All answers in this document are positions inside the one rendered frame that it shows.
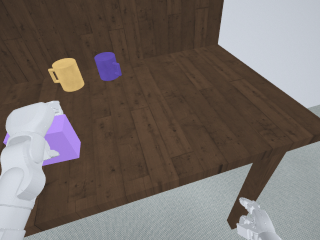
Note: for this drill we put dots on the right robot hand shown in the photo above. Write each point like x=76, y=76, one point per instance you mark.
x=250, y=228

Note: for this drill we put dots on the table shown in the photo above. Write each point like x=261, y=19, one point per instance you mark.
x=184, y=108

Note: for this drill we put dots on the sponge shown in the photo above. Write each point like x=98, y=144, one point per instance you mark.
x=62, y=138

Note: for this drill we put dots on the left robot hand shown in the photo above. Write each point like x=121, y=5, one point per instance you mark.
x=36, y=118

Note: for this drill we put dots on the left robot forearm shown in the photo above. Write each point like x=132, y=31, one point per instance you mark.
x=21, y=181

